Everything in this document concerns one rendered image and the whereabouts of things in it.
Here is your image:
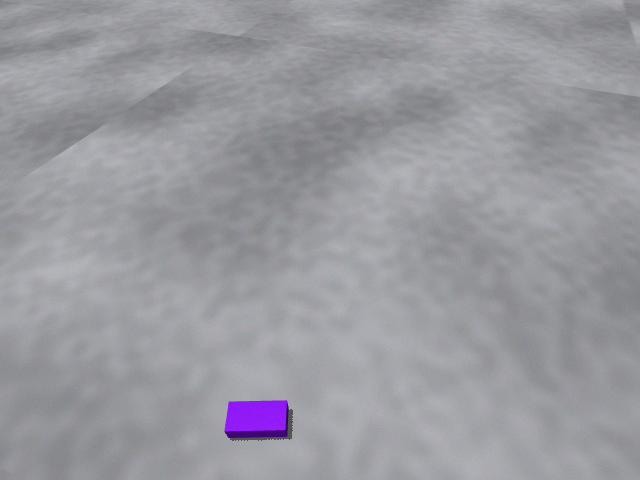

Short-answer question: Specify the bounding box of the carton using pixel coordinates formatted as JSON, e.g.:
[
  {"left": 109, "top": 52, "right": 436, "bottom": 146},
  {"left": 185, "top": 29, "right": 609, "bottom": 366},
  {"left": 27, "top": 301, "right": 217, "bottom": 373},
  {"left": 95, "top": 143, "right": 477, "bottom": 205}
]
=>
[{"left": 224, "top": 400, "right": 289, "bottom": 438}]

